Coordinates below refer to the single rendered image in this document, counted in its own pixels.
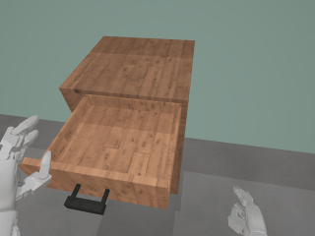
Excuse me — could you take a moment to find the robot left hand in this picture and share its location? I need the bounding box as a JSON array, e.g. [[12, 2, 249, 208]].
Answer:
[[0, 115, 52, 210]]

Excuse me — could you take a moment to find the robot right hand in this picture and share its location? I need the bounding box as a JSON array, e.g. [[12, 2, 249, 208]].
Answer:
[[227, 186, 267, 236]]

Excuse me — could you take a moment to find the left robot forearm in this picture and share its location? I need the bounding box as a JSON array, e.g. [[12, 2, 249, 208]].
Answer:
[[0, 209, 22, 236]]

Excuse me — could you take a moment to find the cabinet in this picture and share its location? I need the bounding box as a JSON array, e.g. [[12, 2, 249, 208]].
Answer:
[[59, 36, 195, 195]]

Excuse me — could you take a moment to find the drawer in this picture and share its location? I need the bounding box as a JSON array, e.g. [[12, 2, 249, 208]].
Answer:
[[19, 94, 182, 210]]

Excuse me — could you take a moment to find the handle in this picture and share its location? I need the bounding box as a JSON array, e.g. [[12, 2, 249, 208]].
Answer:
[[64, 183, 110, 215]]

